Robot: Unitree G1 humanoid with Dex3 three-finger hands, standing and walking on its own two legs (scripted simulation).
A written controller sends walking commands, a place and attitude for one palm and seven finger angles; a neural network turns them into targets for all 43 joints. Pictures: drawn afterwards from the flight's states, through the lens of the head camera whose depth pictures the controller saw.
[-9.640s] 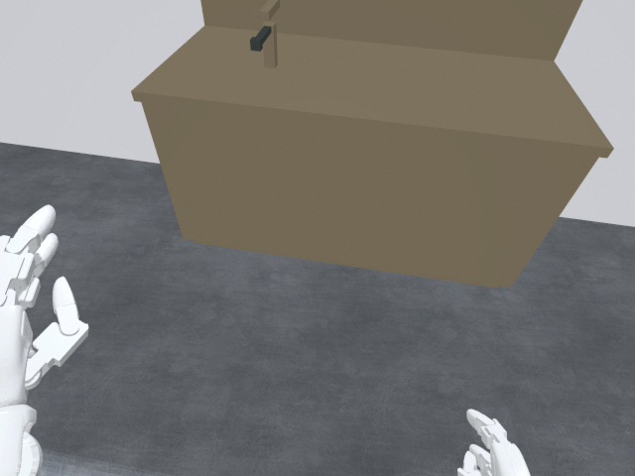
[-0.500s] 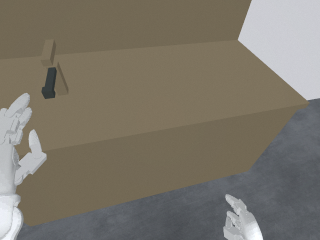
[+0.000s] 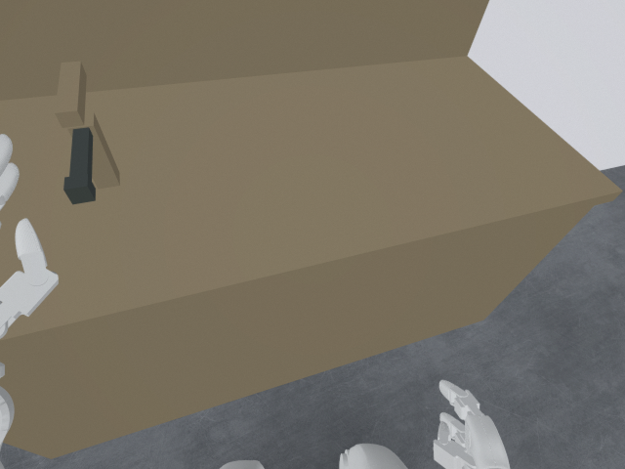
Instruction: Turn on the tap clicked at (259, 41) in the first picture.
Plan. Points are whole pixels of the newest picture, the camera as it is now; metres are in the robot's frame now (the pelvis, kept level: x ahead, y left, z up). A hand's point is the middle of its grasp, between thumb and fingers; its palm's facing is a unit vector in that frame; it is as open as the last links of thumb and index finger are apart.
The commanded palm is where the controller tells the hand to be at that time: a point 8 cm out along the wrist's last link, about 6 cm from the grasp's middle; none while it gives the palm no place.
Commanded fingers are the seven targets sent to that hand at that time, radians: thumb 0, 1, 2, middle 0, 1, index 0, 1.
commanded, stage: shuffle to correct the standing spot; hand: left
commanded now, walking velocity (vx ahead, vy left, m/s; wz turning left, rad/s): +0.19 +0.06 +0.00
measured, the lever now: (80, 189) +0.43 +0.34 +0.09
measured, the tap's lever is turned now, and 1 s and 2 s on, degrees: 0 0 0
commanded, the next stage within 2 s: come to a stop and stand still in 0.30 s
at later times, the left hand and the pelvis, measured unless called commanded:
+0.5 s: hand (46, 203) +0.31 +0.29 +0.19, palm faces +0.41 -0.83 -0.38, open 7.4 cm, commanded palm +0.25 +0.32 +0.19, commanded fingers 0.00 0.90 0.90 -0.20 -0.30 -0.20 -0.30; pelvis +0.09 +0.04 +0.00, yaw +0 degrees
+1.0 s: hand (4, 161) +0.34 +0.33 +0.21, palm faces +0.47 -0.75 -0.47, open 7.4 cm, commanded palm +0.25 +0.33 +0.19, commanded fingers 0.00 0.90 0.90 -0.20 -0.30 -0.20 -0.30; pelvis +0.10 +0.05 +0.02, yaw +2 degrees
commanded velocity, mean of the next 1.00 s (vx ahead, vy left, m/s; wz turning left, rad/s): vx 0.00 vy -0.01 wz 0.00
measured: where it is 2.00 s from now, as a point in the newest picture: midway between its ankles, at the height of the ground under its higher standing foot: outside the picture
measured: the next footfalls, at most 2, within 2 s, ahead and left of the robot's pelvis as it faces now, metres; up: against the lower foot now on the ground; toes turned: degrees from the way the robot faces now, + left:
right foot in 0.18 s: +0.12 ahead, -0.10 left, +0.00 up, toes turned -7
left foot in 0.40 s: +0.16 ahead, +0.16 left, +0.00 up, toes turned +3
